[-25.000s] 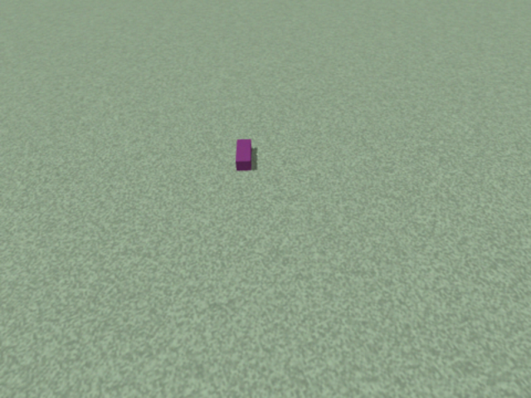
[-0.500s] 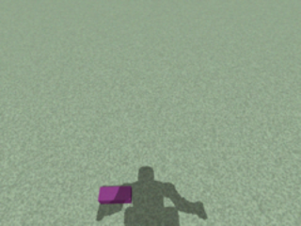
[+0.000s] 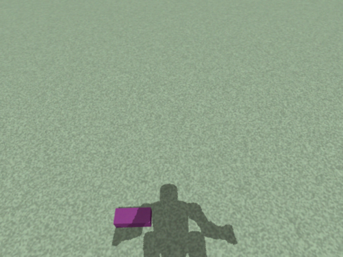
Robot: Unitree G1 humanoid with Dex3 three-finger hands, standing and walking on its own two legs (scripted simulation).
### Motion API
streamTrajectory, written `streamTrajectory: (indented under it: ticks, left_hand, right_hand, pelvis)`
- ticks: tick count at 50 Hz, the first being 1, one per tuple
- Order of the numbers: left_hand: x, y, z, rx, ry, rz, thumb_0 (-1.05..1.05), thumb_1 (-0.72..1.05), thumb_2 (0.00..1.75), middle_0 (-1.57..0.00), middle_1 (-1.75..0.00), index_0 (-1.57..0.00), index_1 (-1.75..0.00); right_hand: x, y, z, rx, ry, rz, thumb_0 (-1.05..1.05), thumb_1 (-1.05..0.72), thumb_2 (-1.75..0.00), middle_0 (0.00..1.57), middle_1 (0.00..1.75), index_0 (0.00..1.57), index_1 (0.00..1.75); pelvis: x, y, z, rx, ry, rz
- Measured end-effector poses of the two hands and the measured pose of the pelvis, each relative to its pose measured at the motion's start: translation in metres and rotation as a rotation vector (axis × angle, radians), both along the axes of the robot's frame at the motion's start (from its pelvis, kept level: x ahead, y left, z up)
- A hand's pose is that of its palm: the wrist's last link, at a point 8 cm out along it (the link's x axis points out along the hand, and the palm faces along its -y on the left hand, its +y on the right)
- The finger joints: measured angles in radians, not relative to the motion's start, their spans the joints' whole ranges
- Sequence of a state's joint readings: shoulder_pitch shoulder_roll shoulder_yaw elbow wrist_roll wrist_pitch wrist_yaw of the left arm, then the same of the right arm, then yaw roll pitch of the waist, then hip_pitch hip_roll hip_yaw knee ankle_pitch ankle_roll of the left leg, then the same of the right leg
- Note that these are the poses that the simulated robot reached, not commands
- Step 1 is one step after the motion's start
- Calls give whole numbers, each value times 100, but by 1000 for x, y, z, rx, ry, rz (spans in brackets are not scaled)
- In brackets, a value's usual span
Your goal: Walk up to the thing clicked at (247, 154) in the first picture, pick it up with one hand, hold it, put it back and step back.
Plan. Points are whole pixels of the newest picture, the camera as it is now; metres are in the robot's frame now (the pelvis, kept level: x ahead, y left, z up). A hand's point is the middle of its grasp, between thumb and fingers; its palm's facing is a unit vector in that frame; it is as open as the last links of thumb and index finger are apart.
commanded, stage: rise first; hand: left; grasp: from above
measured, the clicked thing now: (133, 217) +0.46 +0.26 -0.75
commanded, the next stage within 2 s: none
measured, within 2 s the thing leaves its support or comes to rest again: neither
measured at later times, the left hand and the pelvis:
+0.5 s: hand out of the picture +0.15 +0.26 -0.20, palm faces -0.09 -0.91 -0.40, open 13.5 cm; pelvis +0.01 +0.01 -0.06, yaw -1 degrees
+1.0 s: hand out of the picture +0.13 +0.27 -0.24, palm faces -0.19 -0.85 -0.49, open 14.2 cm; pelvis +0.00 +0.02 -0.11, yaw -1 degrees
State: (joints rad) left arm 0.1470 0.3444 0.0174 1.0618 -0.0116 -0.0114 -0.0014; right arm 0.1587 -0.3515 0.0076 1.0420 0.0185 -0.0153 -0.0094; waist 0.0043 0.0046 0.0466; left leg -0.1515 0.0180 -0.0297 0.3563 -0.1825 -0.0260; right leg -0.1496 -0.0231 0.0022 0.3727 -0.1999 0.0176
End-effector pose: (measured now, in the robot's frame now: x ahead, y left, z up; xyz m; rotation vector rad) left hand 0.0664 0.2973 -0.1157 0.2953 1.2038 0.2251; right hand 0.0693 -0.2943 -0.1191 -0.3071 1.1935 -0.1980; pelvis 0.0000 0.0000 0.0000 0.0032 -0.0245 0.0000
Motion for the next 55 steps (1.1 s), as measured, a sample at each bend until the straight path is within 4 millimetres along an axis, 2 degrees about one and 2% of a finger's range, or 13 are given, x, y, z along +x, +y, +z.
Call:
streamTrajectory:
  ticks: [4,8,11,13,17,21,28,34,40,55]
  left_hand:
    - [35,-5,-5,-12,-74,11,1,76,93,-17,-45,-16,-44]
    - [71,-2,-11,-13,-103,-41,1,55,94,-11,-66,-12,-65]
    - [88,2,-13,2,-117,-72,1,36,95,-7,-82,-9,-80]
    - [91,4,-13,19,-105,-92,1,24,96,-6,-90,-8,-87]
    - [89,7,-20,44,-41,-110,1,-3,96,-5,-100,-7,-97]
    - [83,8,-36,52,-8,-110,1,-25,97,-5,-105,-7,-103]
    - [83,11,-55,81,-53,-158,0,-46,99,-6,-107,-7,-106]
    - [82,13,-60,107,-50,-191,0,-53,100,-7,-107,-6,-106]
    - [79,14,-66,127,-37,-213,0,-54,98,-7,-106,-7,-106]
    - [60,14,-89,175,-39,-267,0,-55,95,-9,-107,-10,-105]
  right_hand:
    - [10,13,-3,18,-83,3,0,-93,-90,20,30,20,30]
    - [15,26,-7,37,-131,-7,0,-92,-90,20,30,21,30]
    - [16,33,-9,48,-158,-22,0,-92,-90,20,30,21,30]
    - [17,36,-10,56,-173,-29,0,-91,-90,20,30,21,30]
    - [26,41,-13,66,-209,-27,1,-90,-89,20,30,21,30]
    - [41,44,-18,59,-252,-4,1,-90,-89,20,30,21,30]
    - [69,50,-32,34,-311,39,1,-90,-89,20,30,21,30]
    - [87,60,-39,41,-358,63,1,-90,-90,20,30,21,30]
    - [96,67,-47,55,-398,83,1,-91,-90,20,30,21,30]
    - [84,65,-77,58,-418,100,1,-94,-90,20,30,21,30]
  pelvis:
    - [-7,-1,-6,-2,42,3]
    - [-10,-2,-15,-2,101,-4]
    - [-8,-1,-20,-2,128,-14]
    - [-5,2,-23,-4,139,-17]
    - [0,7,-29,-9,167,-19]
    - [3,11,-41,-13,209,-18]
    - [6,16,-65,-21,268,-17]
    - [9,18,-77,-32,299,-16]
    - [7,19,-89,-39,329,-13]
    - [-11,15,-121,-43,382,-11]
